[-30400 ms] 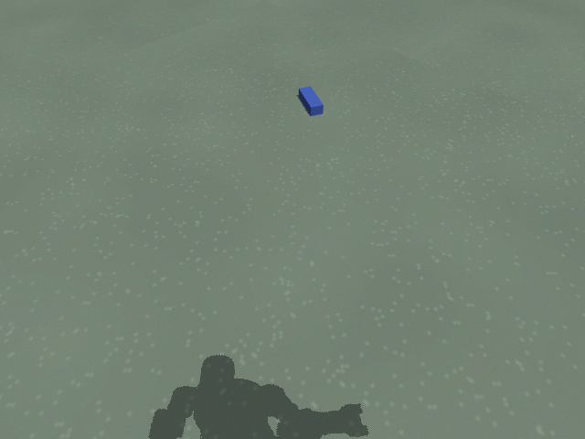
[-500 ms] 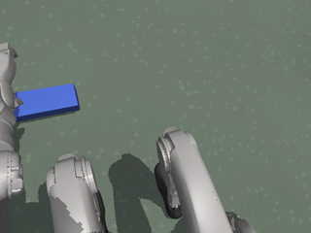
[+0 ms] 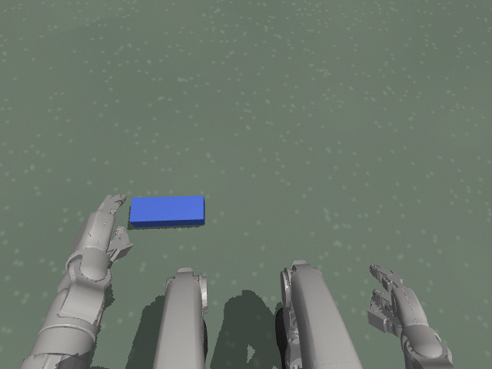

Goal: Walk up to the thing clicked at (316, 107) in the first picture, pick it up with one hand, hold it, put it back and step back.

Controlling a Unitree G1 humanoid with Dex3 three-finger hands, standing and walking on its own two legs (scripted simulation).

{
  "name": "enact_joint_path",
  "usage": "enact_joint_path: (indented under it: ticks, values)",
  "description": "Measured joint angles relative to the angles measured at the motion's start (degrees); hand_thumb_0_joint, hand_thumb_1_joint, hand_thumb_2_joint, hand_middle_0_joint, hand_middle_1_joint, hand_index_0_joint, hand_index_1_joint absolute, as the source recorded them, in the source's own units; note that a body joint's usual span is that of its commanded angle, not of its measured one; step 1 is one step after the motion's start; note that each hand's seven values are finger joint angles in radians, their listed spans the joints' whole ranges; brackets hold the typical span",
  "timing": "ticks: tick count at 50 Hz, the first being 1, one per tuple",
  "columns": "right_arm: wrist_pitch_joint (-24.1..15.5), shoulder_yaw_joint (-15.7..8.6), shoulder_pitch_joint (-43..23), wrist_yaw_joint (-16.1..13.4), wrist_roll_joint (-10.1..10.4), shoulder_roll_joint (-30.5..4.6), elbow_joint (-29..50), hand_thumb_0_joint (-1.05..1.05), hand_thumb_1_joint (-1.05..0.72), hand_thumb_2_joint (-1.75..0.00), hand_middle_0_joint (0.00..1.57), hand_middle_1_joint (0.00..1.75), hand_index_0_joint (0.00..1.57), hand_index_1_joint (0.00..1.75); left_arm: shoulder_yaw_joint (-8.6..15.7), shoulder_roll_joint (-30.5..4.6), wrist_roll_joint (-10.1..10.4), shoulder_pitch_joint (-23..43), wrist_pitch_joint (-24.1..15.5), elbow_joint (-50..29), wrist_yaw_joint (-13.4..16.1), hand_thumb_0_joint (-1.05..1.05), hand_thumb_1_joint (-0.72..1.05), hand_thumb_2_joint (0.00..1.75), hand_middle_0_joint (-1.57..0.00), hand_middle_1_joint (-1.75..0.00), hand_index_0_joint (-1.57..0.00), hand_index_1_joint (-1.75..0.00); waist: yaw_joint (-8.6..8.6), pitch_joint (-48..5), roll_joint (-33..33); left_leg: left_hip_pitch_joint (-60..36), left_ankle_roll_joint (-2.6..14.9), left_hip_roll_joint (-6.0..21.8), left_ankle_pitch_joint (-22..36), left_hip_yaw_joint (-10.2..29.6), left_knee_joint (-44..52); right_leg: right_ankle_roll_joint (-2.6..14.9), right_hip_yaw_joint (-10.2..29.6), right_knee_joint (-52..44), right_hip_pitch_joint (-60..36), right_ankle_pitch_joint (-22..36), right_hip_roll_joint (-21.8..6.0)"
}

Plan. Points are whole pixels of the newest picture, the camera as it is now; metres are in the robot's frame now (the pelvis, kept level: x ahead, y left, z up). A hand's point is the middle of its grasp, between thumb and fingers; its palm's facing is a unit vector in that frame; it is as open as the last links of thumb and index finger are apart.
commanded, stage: home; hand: left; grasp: from above
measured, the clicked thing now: (169, 211) +0.53 +0.21 -0.50
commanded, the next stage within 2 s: none
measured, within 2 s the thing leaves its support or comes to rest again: neither
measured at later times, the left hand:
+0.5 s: hand (86, 276) +0.25 +0.18 +0.10, palm faces +0.09 -0.97 -0.22, open 7.4 cm
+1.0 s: hand (57, 299) +0.23 +0.19 +0.13, palm faces +0.10 -0.97 -0.21, open 7.4 cm
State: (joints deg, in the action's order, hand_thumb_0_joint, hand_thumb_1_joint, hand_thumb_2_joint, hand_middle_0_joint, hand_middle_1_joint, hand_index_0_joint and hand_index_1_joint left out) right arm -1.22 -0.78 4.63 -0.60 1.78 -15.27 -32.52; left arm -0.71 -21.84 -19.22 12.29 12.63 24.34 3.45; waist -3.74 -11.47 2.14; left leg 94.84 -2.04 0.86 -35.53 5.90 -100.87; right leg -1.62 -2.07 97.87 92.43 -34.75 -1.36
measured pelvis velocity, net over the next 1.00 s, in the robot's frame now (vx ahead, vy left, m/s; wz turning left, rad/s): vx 0.08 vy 0.00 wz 0.05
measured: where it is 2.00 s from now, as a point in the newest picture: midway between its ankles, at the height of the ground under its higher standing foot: (243, 366)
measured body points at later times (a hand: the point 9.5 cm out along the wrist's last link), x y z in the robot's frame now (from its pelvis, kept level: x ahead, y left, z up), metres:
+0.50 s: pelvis +0.06 +0.00 +0.16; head +0.12 +0.01 +0.61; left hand +0.25 +0.23 +0.12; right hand +0.22 -0.24 +0.08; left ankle +0.08 +0.13 -0.50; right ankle +0.08 -0.14 -0.50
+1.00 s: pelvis +0.08 +0.00 +0.18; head +0.10 +0.01 +0.63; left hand +0.22 +0.24 +0.15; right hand +0.26 -0.23 +0.12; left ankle +0.08 +0.13 -0.50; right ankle +0.08 -0.14 -0.50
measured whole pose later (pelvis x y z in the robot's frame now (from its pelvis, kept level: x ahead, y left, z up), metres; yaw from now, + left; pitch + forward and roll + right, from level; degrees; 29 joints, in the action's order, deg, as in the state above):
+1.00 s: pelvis +0.08 +0.00 +0.18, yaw +3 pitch +10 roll -3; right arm -13.4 1.9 15.4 -10.2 0.4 -12.3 -30.2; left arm 1.6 -12.6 2.5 -28.6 26.3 -7.8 1.3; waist -1.7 -9.1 2.3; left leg 40.2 -1.5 1.9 -28.5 4.5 -58.1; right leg -1.6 -3.2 54.2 37.2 -27.3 -1.4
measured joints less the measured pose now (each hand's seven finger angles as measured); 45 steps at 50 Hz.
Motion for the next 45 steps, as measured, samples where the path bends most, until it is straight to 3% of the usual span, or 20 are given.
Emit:
enact_joint_path:
  ticks: [9, 15, 19, 25, 32, 45]
  values:
    - [-3.1, 2.14, 1.48, -2.87, 0.62, 2.84, 0.87, 0.01, -0.91, -0.9, 0.2, 0.3, 0.2, 0.3, 0.98, 4.39, 12.77, -12.16, 5.27, -9.11, 1.54, 0.01, 0.89, 0.9, -0.21, -0.3, -0.21, -0.3, -0.15, 1.0, -0.15, -16.19, -0.25, 0.78, 1.83, -0.51, 12.96, 0.56, -0.36, -12.65, -15.88, 1.83, 0.27]
    - [-4.59, 3.31, 5.11, -5.46, 0.78, 3.57, 0.74, 0.01, -0.9, -0.9, 0.2, 0.3, 0.2, 0.3, 2.31, 6.88, 18.43, -19.97, 8.84, -14.96, 1.85, 0.01, 0.9, 0.9, -0.21, -0.3, -0.21, -0.3, -0.15, 1.33, -0.06, -27.24, -0.31, 1.18, 3.37, -0.77, 22.25, 0.77, -0.65, -22.01, -26.97, 3.4, 0.42]
    - [-5.8, 3.62, 7.79, -7.25, 0.76, 3.59, 0.94, 0.01, -0.9, -0.9, 0.2, 0.3, 0.2, 0.3, 3.16, 8.2, 21.13, -25.25, 10.65, -19.17, 1.68, 0.01, 0.9, 0.9, -0.21, -0.3, -0.21, -0.3, -0.2, 1.63, 0.12, -34.61, -0.25, 1.39, 4.5, -0.93, 28.34, 0.78, -0.84, -28.31, -34.48, 4.61, 0.52]
    - [-7.59, 3.16, 11.28, -9.2, 0.4, 3.24, 2.02, 0.01, -0.9, -0.9, 0.2, 0.3, 0.2, 0.3, 3.34, 9.33, 23.04, -33.78, 12.68, -26.38, 1.01, 0.01, 0.9, 0.9, -0.2, -0.3, -0.2, -0.3, -0.08, 1.43, 0.58, -44.5, 0.06, 1.63, 6.09, -1.34, 36.44, 0.6, -0.88, -36.91, -44.57, 6.48, 0.64]
    - [-9.43, 2.36, 12.46, -10.15, -0.23, 2.65, 3.15, 0.01, -0.9, -0.9, 0.2, 0.3, 0.2, 0.3, 2.82, 9.34, 22.88, -40.84, 13.73, -32.22, -0.4, 0.01, 0.9, 0.9, -0.2, -0.3, -0.2, -0.3, 0.72, 0.62, 1.07, -51.74, 0.4, 1.52, 6.95, -1.72, 41.68, 0.3, -0.79, -42.51, -51.99, 7.54, 0.47]
    - [-12.05, 2.47, 10.52, -9.69, -1.19, 2.73, 3.11, 0.01, -0.9, -0.9, 0.2, 0.3, 0.2, 0.3, 2.5, 9.29, 21.92, -41.05, 13.95, -31.89, -2.26, 0.01, 0.9, 0.9, -0.2, -0.3, -0.2, -0.3, 2.08, 1.98, 0.29, -54.4, 0.56, 0.97, 7.13, -1.48, 42.79, 0.05, -1.1, -43.59, -54.9, 7.47, -0.07]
